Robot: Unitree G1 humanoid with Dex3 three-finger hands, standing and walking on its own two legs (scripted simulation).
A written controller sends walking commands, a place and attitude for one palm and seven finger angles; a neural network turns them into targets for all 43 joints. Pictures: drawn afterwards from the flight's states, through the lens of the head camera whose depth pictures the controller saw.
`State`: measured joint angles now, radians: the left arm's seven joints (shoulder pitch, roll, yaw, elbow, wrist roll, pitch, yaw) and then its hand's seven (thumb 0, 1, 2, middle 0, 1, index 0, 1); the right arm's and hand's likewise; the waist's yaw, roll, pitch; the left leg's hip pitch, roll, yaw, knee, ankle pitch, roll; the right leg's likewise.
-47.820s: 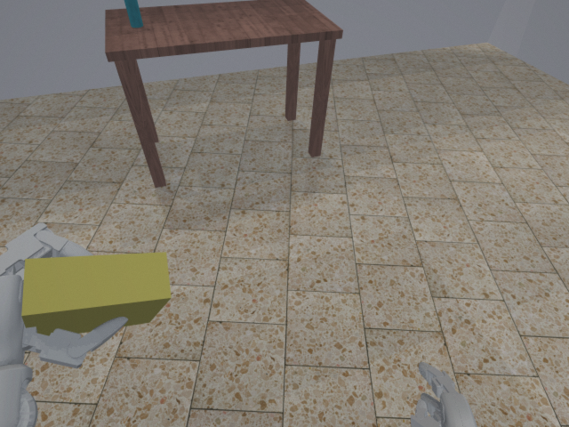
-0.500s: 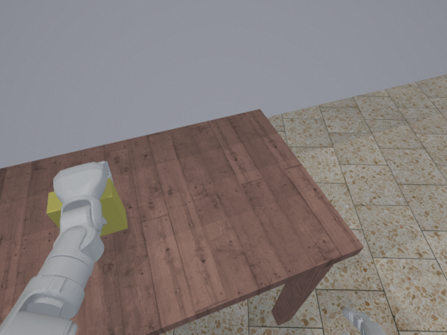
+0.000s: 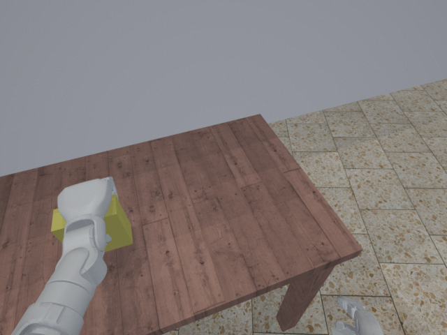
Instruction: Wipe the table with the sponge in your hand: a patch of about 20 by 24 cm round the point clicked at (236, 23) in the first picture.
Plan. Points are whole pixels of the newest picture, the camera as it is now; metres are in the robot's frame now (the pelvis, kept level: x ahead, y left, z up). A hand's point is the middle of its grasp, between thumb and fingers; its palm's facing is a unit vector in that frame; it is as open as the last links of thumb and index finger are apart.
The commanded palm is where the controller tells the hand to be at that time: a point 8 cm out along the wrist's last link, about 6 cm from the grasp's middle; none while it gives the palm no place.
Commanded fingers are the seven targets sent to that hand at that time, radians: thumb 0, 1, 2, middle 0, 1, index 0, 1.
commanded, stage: wipe back along the first lane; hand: left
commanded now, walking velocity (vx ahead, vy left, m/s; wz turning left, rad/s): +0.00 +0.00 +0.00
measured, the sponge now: (99, 232) +0.31 +0.30 -0.02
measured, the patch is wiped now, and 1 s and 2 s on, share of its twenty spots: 1.00 1.00 1.00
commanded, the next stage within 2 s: lift the sponge slowly off the table in 0.68 s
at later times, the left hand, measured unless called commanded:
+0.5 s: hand (95, 245) +0.25 +0.27 +0.03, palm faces -0.01 -0.07 -1.00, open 9.5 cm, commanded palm +0.21 +0.25 +0.06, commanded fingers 0.00 0.10 1.30 -1.20 -1.60 -1.20 -1.60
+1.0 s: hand (92, 263) +0.22 +0.26 +0.03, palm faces -0.01 -0.11 -0.99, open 9.4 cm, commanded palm +0.18 +0.25 +0.08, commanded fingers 0.00 0.10 1.30 -1.20 -1.60 -1.20 -1.60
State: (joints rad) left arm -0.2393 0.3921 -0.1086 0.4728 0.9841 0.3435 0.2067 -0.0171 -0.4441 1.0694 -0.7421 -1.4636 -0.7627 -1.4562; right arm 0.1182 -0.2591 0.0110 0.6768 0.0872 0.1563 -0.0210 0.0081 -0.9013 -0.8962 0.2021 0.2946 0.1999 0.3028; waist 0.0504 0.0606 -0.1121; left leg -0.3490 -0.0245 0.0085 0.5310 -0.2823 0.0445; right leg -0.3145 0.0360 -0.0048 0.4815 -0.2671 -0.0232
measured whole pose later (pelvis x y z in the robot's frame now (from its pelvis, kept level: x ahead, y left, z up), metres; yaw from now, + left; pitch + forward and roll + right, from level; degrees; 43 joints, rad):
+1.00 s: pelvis -0.01 -0.01 +0.00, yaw -1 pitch +0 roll -1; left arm 0.13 0.36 -0.16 0.06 0.96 0.42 0.19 0.02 -0.45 1.07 -0.74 -1.46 -0.78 -1.43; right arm 0.04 -0.26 0.01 0.69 0.07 0.12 -0.02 0.01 -0.90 -0.90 0.20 0.29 0.20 0.31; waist 0.10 0.08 -0.06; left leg -0.22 -0.02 0.02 0.48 -0.26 0.04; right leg -0.20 0.04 0.01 0.45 -0.25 -0.03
